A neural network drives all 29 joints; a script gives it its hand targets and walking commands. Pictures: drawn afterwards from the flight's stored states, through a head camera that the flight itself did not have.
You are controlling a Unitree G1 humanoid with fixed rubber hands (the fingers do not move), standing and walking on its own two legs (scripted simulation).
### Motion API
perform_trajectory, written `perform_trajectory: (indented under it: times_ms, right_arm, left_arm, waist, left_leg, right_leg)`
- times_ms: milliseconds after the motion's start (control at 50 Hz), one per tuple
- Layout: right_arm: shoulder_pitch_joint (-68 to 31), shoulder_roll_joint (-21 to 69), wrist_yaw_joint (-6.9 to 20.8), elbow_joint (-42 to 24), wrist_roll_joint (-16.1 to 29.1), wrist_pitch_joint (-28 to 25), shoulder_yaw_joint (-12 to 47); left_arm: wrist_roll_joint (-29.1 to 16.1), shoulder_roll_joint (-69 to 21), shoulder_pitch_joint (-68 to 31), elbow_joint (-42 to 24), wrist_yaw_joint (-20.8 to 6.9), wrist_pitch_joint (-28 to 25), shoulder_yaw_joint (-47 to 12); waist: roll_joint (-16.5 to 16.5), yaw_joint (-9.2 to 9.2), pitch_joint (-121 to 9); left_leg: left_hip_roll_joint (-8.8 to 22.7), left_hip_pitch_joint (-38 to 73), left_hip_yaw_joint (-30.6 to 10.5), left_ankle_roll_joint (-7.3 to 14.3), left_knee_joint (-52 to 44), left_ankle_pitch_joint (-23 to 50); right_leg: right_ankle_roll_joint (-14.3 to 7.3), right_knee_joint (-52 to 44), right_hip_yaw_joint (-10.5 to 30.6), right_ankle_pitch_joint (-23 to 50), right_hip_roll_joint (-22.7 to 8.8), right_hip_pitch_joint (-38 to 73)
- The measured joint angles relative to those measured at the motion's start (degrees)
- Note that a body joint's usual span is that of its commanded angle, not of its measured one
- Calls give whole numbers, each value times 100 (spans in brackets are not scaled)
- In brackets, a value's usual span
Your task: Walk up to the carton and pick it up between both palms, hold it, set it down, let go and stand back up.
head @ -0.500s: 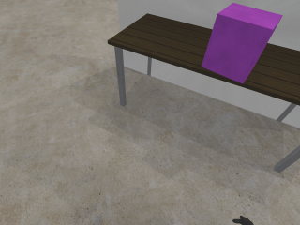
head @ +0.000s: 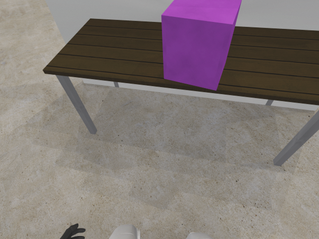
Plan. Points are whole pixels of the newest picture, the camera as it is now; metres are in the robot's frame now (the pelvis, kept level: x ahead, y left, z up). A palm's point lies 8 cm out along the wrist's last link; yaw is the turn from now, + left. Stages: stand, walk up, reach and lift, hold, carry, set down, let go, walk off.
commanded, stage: walk up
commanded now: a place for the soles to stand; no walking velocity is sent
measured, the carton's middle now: (198, 42) +0.84 -0.13 +0.01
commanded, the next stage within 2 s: none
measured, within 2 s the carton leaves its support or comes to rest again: neither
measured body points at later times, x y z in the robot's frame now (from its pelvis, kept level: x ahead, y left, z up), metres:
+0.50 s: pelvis +0.18 +0.01 +0.01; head +0.21 +0.04 +0.46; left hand +0.28 +0.27 -0.12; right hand +0.19 -0.26 -0.08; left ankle +0.22 +0.13 -0.73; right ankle +0.21 -0.14 -0.65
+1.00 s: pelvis +0.26 -0.05 +0.00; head +0.27 -0.07 +0.45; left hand +0.41 +0.20 -0.10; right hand +0.30 -0.32 -0.13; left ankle +0.29 +0.08 -0.71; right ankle +0.33 -0.17 -0.73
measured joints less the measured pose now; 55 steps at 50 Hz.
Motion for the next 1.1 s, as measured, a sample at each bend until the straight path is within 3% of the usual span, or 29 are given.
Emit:
perform_trajectory:
  times_ms: [160,260,300,360,400,440,580,660,700,740,780,840,1000,1060,1100]
  right_arm:
    - [-357,110,26,-211,-47,-79,-15]
    - [-375,230,-55,-240,-104,-122,-15]
    - [-371,257,-120,-285,-158,-209,-16]
    - [-353,265,-228,-293,-187,-248,46]
    - [-245,280,-269,-223,-149,-232,54]
    - [-93,293,-276,-125,-137,-245,58]
    - [386,149,-221,305,-102,-319,16]
    - [479,27,-164,355,-44,-223,30]
    - [548,-20,-143,328,-9,-137,55]
    - [519,-68,-144,299,23,-30,64]
    - [373,-45,-190,262,48,134,67]
    - [189,29,-216,161,50,273,82]
    - [-27,140,-140,-1,82,170,45]
    - [-51,118,-121,3,55,137,-17]
    - [-90,133,-107,38,65,135,-7]
  left_arm:
    - [41,91,732,325,-43,-90,60]
    - [57,144,965,323,-122,-60,31]
    - [43,173,1077,327,-127,-27,15]
    - [154,135,1019,326,-88,153,-41]
    - [204,167,913,218,-92,245,-47]
    - [193,244,751,68,-132,249,-20]
    - [133,257,45,-251,-264,169,11]
    - [85,134,-300,-292,-220,117,-72]
    - [83,113,-379,-318,-177,66,-104]
    - [91,61,-465,-301,-111,16,-112]
    - [13,7,-543,-278,-23,69,-187]
    - [-71,-35,-512,-247,92,162,-241]
    - [-76,120,-289,-69,126,257,-240]
    - [-126,179,-230,-1,99,312,-242]
    - [-174,200,-155,71,64,324,-233]
  waist:
    - [57,280,-256]
    - [-101,406,-296]
    - [-265,318,-315]
    - [-387,152,-224]
    - [-409,30,-158]
    - [-481,-67,-84]
    - [-479,-257,92]
    - [-380,-405,176]
    - [-351,-445,126]
    - [-205,-382,129]
    - [-87,-343,191]
    - [-23,-214,133]
    - [-9,-2,-169]
    - [-43,-30,-274]
    - [-148,-51,-327]
  left_leg:
    - [14,-703,-103,-258,-1971,811]
    - [-252,-151,16,-126,-3314,1330]
    - [-430,131,120,-21,-3499,1322]
    - [-416,277,251,33,-3136,948]
    - [-337,563,270,33,-3341,914]
    - [-307,860,298,-10,-3691,991]
    - [-206,1453,355,-94,-4236,958]
    - [-123,1544,376,-284,-3920,615]
    - [-78,1487,355,-374,-3528,309]
    - [36,1262,225,-291,-2787,-102]
    - [-106,886,-79,-208,-1746,-709]
    - [-343,423,-190,-213,-939,-808]
    - [-460,548,-212,-257,-2652,-103]
    - [-522,752,-288,-168,-3341,678]
    - [-565,744,-294,-178,-3334,715]
  right_leg:
    - [-42,-692,191,-142,233,724]
    - [61,-329,276,-698,276,917]
    - [109,274,372,-1134,201,811]
    - [259,2253,300,-1596,210,129]
    - [341,3075,149,-1330,160,-367]
    - [418,3201,109,-907,-8,-788]
    - [553,1835,17,148,-590,-1436]
    - [467,642,-153,603,-601,-1031]
    - [364,97,-254,899,-505,-595]
    - [242,66,-304,269,-362,-420]
    - [158,280,-349,165,-318,-417]
    - [91,39,-373,313,-358,-247]
    - [106,-216,-538,345,-407,-148]
    - [215,49,-625,182,-453,-293]
    - [280,51,-584,57,-468,-281]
